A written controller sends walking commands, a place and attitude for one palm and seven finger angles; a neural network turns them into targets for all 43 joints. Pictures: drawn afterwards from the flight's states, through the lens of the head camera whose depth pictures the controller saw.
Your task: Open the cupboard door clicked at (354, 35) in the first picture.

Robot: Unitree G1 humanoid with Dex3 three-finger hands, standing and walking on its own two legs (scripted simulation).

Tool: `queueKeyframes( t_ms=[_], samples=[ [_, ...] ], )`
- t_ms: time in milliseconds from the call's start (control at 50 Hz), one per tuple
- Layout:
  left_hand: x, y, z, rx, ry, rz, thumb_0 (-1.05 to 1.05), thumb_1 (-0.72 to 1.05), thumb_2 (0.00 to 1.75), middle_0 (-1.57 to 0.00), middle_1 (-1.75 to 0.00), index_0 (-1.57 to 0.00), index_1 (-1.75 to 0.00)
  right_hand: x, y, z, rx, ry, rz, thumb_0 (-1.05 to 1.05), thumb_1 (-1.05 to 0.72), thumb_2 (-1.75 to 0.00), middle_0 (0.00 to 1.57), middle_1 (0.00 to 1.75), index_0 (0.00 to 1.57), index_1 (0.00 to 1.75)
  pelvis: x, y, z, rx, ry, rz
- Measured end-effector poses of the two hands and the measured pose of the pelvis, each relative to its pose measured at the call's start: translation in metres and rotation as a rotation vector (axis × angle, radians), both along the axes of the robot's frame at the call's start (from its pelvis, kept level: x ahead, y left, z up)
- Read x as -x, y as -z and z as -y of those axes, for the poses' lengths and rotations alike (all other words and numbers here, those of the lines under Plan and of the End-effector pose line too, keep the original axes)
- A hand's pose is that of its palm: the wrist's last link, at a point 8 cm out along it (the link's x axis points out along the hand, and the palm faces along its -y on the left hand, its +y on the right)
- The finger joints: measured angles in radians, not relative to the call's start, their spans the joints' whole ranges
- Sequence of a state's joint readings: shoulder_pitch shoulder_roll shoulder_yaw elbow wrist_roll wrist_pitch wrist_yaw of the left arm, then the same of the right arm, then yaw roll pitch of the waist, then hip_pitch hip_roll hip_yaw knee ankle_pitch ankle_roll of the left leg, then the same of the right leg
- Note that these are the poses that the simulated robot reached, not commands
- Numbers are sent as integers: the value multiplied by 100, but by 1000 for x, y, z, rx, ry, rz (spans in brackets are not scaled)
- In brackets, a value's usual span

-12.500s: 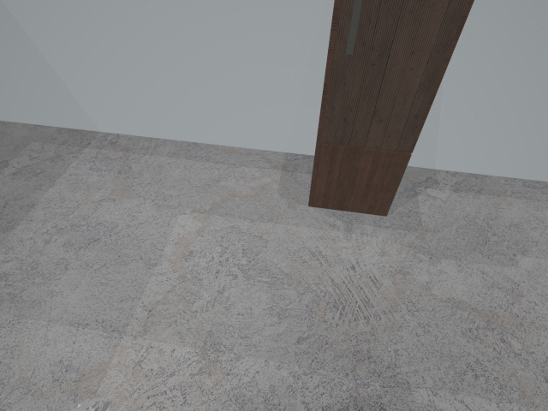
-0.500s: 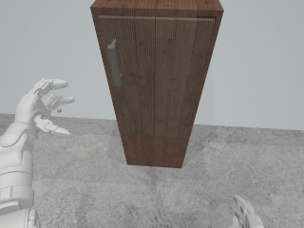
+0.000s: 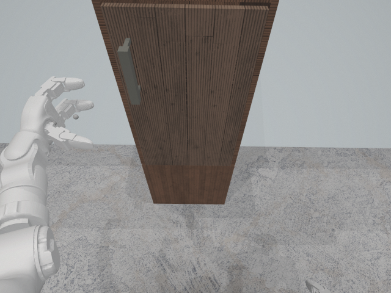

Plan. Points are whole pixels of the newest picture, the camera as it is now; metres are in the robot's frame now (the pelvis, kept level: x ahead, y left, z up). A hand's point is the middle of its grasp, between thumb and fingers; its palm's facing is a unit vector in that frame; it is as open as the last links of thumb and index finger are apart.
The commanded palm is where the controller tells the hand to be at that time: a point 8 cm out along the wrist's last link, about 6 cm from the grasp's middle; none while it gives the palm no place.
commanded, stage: move the hooked fingers beside the handle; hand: left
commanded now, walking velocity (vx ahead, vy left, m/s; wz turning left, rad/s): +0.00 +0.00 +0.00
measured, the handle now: (132, 72) +0.58 +0.16 +0.12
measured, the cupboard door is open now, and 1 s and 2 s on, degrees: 0 0 0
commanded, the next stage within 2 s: slide the fingers in behind the handle in 1.66 s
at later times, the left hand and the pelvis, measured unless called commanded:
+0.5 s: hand (89, 94) +0.49 +0.24 +0.13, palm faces -0.02 -1.00 +0.02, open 14.0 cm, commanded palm +0.48 +0.29 +0.13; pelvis +0.00 +0.01 -0.01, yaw -1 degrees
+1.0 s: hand (100, 84) +0.54 +0.23 +0.12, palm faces -0.02 -1.00 +0.01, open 14.0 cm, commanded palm +0.51 +0.28 +0.12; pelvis +0.01 +0.01 -0.01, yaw -2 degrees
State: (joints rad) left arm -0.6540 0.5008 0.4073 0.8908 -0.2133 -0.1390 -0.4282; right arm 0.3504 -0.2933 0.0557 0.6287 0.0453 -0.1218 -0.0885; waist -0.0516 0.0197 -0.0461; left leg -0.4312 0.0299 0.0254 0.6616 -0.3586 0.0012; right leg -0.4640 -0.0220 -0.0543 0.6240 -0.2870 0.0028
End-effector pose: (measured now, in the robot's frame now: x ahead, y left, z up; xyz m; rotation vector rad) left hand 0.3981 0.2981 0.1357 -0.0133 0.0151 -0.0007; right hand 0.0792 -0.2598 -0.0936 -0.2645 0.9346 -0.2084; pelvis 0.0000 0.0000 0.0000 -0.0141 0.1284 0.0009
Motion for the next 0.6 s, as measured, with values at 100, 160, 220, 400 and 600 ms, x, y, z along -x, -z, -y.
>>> queueKeyframes(
  t_ms=[100, 160, 220, 400, 600],
  samples=[
    [-15, 3, -1, 2, -6, -12, -1, -50, 30, -30, -120, -30, -120, 8, 2, 2, 7, 15, -35, 1, -90, -89, 21, 30, 21, 30, 1, 2, 0, 2, 2, -20],
    [-23, 3, -1, -2, -2, -5, -1, -49, 30, -30, -120, -30, -120, 15, 4, 4, 13, 27, -64, 1, -90, -89, 21, 30, 21, 30, 1, 4, 0, 5, 3, -33],
    [-31, 2, -2, 1, 3, -4, -1, -50, 30, -30, -120, -30, -120, 24, 6, 6, 19, 40, -100, 1, -91, -89, 21, 30, 21, 30, 2, 5, -1, 6, 3, -46],
    [-58, 5, 0, -3, 17, -18, -1, -50, 30, -29, -120, -30, -120, 58, 9, 7, 37, 90, -216, 1, -91, -89, 21, 30, 21, 30, 2, 9, -4, 13, 5, -90],
    [-91, 6, 7, 0, 22, -26, -1, -50, 30, -29, -120, -30, -120, 93, 9, 0, 37, 147, -329, 1, -91, -89, 21, 30, 21, 30, -1, 11, -9, 22, 13, -136]
  ],
)
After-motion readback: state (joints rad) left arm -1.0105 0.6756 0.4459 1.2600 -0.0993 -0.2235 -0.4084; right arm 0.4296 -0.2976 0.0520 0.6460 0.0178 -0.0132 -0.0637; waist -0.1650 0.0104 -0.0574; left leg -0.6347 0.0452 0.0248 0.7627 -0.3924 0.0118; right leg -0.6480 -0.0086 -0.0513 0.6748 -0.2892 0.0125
